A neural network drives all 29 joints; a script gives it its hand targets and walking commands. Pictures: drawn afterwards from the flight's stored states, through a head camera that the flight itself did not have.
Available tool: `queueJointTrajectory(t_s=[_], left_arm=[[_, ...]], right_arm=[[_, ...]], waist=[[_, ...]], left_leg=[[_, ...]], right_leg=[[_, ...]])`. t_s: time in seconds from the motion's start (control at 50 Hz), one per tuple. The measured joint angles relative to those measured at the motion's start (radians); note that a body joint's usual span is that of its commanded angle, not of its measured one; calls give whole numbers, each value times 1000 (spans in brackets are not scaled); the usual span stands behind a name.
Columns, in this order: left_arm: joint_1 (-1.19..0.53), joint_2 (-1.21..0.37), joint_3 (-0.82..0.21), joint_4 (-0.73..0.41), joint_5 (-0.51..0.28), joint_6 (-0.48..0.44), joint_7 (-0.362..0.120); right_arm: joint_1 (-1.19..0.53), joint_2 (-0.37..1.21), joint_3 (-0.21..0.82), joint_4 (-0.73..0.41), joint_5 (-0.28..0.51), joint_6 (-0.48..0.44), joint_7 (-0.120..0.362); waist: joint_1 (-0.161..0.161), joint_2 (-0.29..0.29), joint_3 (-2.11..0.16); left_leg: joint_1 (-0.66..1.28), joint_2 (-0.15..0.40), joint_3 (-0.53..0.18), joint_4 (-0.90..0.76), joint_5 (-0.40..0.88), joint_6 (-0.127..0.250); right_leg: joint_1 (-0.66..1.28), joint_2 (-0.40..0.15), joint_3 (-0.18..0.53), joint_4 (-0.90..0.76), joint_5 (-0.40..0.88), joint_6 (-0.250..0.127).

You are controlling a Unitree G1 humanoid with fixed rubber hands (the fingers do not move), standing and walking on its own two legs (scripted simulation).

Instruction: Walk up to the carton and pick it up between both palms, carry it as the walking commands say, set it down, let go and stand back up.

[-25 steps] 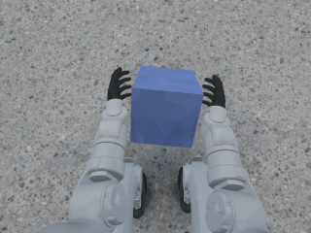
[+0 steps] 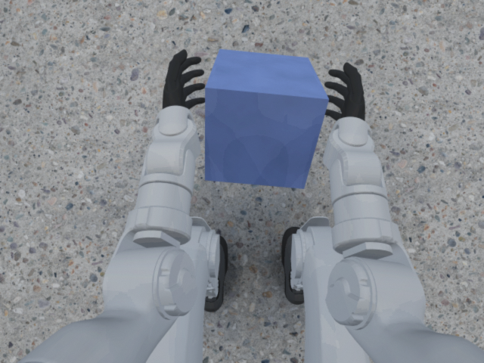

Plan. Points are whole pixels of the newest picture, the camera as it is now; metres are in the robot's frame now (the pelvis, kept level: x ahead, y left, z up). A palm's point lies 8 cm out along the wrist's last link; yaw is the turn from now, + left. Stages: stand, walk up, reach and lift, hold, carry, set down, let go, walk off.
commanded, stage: set down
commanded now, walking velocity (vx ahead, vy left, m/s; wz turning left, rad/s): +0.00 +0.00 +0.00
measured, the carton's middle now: (259, 115) +0.51 -0.02 -0.22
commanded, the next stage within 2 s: none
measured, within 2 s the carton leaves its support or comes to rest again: neither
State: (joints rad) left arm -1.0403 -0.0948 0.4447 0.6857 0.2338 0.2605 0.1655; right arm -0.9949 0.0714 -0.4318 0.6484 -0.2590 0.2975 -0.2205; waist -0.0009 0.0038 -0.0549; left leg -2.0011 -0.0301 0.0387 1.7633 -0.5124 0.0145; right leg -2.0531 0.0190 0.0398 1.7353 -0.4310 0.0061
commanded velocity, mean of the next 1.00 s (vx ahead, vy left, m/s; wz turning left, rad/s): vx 0.00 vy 0.00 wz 0.00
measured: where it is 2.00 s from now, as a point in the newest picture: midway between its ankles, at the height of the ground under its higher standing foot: (254, 282)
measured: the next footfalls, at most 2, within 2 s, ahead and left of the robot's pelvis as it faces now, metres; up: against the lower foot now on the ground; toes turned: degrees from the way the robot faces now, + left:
none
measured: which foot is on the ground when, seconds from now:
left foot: down 0.00-1.00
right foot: down 0.00-1.00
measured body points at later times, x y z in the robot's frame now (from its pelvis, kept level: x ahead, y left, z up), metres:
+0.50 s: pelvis -0.03 +0.00 -0.06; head +0.34 -0.01 +0.19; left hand +0.51 +0.12 -0.21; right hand +0.52 -0.15 -0.21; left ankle +0.10 +0.11 -0.46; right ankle +0.13 -0.12 -0.46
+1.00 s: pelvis -0.01 +0.00 -0.10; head +0.35 -0.01 +0.16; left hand +0.55 +0.12 -0.25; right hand +0.55 -0.16 -0.26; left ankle +0.10 +0.11 -0.46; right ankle +0.13 -0.12 -0.46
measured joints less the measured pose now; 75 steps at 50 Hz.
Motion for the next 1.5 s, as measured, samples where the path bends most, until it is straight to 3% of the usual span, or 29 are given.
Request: queueJointTrajectory(t_s=[0.22, 0.34, 0.44, 0.56, 0.68, 0.76, 0.98, 1.5], left_arm=[[-113, 40, -6, -33, -47, 8, 10], [-271, 102, -33, -83, -98, 20, 19], [-276, 129, -51, -88, -135, 33, 81], [-306, 142, -52, -5, -136, 19, 63], [-341, 169, -51, 80, -136, 12, -8], [-359, 184, -61, 115, -135, 9, -28], [-367, 215, -70, 194, -135, -16, -75], [-369, 221, -33, 198, -135, -75, -146]], right_arm=[[-132, -57, 27, 0, 36, 3, 3], [-292, -129, 79, -28, 103, 7, -30], [-387, -168, 125, 30, 168, 46, -28], [-395, -179, 92, 117, 168, -7, -19], [-412, -232, 97, 190, 168, -12, 43], [-440, -258, 97, 240, 168, -21, 66], [-428, -272, 85, 286, 168, -62, 123], [-436, -270, 1, 288, 168, -97, 199]], waist=[[0, 4, 193], [0, 4, 528], [-10, -34, 587], [-10, -8, 576], [-10, -14, 576], [-10, -24, 575], [-10, -1, 407], [-10, -7, 333]], left_leg=[[-31, -2, 0, 94, -5, -2], [67, -3, 0, 154, -9, -8], [72, -3, 0, 210, -28, -14], [56, -3, 0, 245, -36, -9], [31, -3, 0, 259, -37, -2], [7, -4, 0, 276, -42, -1], [-155, -7, 0, 342, -55, 0], [-248, -8, 0, 370, -71, -1]], right_leg=[[-32, 4, 0, 93, -3, 1], [62, 6, 0, 155, -5, 1], [61, 12, 0, 214, -19, 1], [53, 12, -1, 238, -26, 4], [32, 13, -1, 247, -27, 11], [8, 14, -1, 264, -31, 11], [-156, 14, -3, 331, -44, 12], [-250, 17, -3, 359, -58, 12]])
